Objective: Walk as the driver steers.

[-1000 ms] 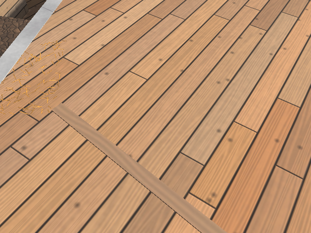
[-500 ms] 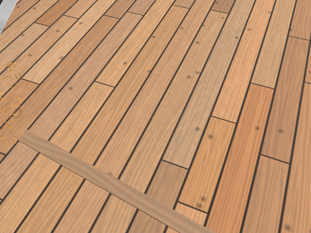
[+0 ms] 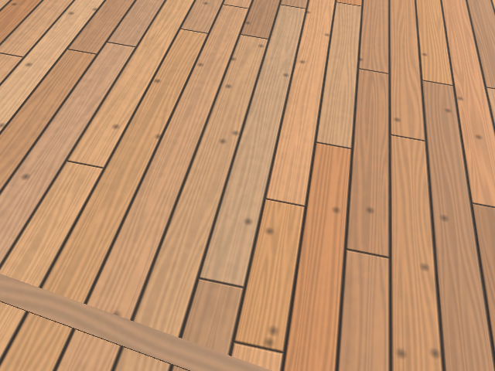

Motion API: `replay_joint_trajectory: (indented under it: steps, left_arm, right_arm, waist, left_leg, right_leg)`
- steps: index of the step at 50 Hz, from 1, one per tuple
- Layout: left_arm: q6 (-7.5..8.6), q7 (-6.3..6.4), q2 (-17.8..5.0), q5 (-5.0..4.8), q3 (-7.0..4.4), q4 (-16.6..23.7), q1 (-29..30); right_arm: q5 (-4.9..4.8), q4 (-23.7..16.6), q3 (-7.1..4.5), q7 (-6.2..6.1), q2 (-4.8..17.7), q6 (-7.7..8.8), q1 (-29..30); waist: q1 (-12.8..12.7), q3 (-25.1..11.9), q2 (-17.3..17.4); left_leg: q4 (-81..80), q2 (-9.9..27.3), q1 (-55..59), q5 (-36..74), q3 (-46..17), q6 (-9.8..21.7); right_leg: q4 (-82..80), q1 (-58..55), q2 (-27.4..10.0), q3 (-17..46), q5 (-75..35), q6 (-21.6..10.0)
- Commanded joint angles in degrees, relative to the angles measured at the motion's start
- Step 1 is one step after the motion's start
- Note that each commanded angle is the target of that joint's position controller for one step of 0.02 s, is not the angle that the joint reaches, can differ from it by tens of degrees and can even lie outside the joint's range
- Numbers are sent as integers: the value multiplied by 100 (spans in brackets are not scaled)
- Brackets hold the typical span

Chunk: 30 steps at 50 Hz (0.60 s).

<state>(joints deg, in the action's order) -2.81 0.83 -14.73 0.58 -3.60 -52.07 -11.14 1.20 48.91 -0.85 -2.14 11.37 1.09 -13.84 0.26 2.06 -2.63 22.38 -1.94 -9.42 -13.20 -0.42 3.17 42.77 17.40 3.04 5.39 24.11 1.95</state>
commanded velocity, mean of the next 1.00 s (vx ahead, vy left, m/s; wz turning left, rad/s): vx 0.22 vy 0.00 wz -0.02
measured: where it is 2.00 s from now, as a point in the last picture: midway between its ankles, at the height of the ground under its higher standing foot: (243, 269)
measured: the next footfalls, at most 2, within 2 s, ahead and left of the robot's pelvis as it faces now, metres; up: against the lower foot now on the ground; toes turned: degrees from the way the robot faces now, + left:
right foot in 0.10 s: +0.00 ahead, -0.12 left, +0.00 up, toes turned +3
right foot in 1.12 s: +0.43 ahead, -0.06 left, +0.00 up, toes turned -4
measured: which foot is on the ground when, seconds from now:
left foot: down 0.00-1.00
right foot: up 0.00-0.08, down 0.10-0.64, up 0.66-1.00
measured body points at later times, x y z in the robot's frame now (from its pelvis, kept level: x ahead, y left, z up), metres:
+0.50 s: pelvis +0.00 -0.02 +0.00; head +0.00 -0.02 +0.45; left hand +0.01 +0.23 -0.16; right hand +0.02 -0.27 -0.15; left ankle -0.02 +0.08 -0.73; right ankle -0.04 -0.13 -0.75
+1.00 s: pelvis +0.18 +0.03 -0.01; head +0.21 +0.04 +0.44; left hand +0.35 +0.25 -0.14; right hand +0.07 -0.19 -0.14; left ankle +0.04 +0.10 -0.75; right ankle +0.33 -0.09 -0.70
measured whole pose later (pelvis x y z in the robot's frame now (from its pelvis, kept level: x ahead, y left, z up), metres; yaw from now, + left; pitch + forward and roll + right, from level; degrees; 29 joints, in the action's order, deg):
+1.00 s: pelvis +0.18 +0.03 -0.01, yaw +0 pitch +1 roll +0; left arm 1.7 -2.3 -12.3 1.5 -1.7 -53.5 -2.0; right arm 1.1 62.2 -0.3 -0.3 8.2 5.5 -29.7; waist 3.0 2.2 -1.9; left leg 8.6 -3.8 7.3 -17.0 2.3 4.3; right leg 42.8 36.1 -2.8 -4.8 4.9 -2.8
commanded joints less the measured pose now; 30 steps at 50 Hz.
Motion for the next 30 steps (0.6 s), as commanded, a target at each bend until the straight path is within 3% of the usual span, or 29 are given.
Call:
replay_joint_trajectory:
  steps: [1,2,4,5,6,7,8,9,12,17,18,20,22,23,25,28,30]
  left_arm:
    - [29,70,-263,-98,24,176,44]
    - [39,93,-275,-117,34,115,-20]
    - [104,141,-291,-65,63,-69,-288]
    - [164,171,-497,13,39,-98,-303]
    - [205,178,-753,71,11,-136,-288]
    - [214,135,-523,-26,76,-238,-79]
    - [238,102,-320,-30,125,-233,6]
    - [259,102,-318,-15,140,-294,-34]
    - [297,156,-385,-19,156,-531,-178]
    - [324,159,-313,-16,218,-721,-160]
    - [322,158,-314,-10,223,-778,-244]
    - [262,149,-596,2,110,-840,-445]
    - [219,116,-802,22,9,-916,-849]
    - [229,103,-783,34,-11,-931,-908]
    - [320,66,-689,90,-19,-895,-889]
    - [462,30,-664,41,-47,-819,-666]
    - [488,11,-661,-13,-64,-753,-417]
  right_arm:
    - [23,-44,-201,2,928,0,-343]
    - [16,6,-207,6,942,-16,-335]
    - [-30,62,-212,8,925,-26,-203]
    - [-46,37,-181,32,825,16,-235]
    - [-57,20,-190,67,773,41,-376]
    - [-95,200,-131,54,541,-1,-452]
    - [-62,291,-156,27,671,-37,-277]
    - [-43,320,-186,23,752,-57,-133]
    - [-52,495,-173,58,681,-91,-188]
    - [-45,829,-133,46,602,-126,-232]
    - [-36,890,-122,53,582,-133,-267]
    - [7,890,-162,85,641,-163,-207]
    - [93,716,-131,157,493,-158,91]
    - [115,638,-110,185,421,-121,178]
    - [78,507,-150,232,540,-10,314]
    - [25,446,-190,324,564,153,206]
    - [-14,611,-197,319,420,194,-344]
  waist:
    - [130,-376,1277]
    - [83,-361,1253]
    - [-117,-385,1005]
    - [-51,-560,739]
    - [148,-543,224]
    - [163,-371,-243]
    - [35,-118,-134]
    - [-41,-71,-92]
    - [7,-16,-67]
    - [34,136,132]
    - [20,24,119]
    - [-69,190,-143]
    - [-277,692,-559]
    - [-296,904,-658]
    - [-257,908,-486]
    - [-38,642,-386]
    - [285,502,-344]
  left_leg:
    - [-1,1233,879,4107,-953,713]
    - [50,1232,876,4120,-996,667]
    - [111,1170,487,3565,-1002,374]
    - [75,1083,45,2795,-977,173]
    - [3,800,-362,1708,-736,67]
    - [-419,558,-131,747,-538,19]
    - [-421,515,-47,729,-532,-14]
    - [-366,541,89,950,-526,-7]
    - [-336,622,274,1181,-529,-25]
    - [-427,605,269,854,-516,-85]
    - [-397,532,295,384,-455,-80]
    - [237,144,-196,-1146,-123,9]
    - [1180,-71,-1184,-1626,242,31]
    - [1660,73,-1461,-1390,295,49]
    - [2291,325,-1900,-1411,95,79]
    - [1747,380,-1446,-1171,176,106]
    - [743,155,-96,-491,517,132]
  right_leg:
    - [-977,-85,29,-456,-6,-19]
    - [-1450,-271,7,-485,-304,-73]
    - [-2713,-1185,-242,-289,-1782,-199]
    - [-2660,-1854,-625,118,-2382,-275]
    - [-2190,-2166,-1088,473,-3602,-435]
    - [-2078,-1668,-1097,392,-3539,-635]
    - [-2172,-1460,-958,352,-3076,-578]
    - [-2273,-1319,-880,308,-2808,-523]
    - [-2426,-1173,-795,275,-2567,-494]
    - [-2565,-1003,-798,316,-2171,-524]
    - [-2650,-1020,-754,328,-1521,-561]
    - [-2803,-853,-745,637,759,-848]
    - [-3425,-730,-1405,1673,2457,-1327]
    - [-3670,-610,-1767,2101,2586,-1548]
    - [-3830,-770,-1987,2282,1917,-1708]
    - [-3608,-815,-1643,1490,807,-1496]
    - [-3223,-89,-1290,880,531,-1304]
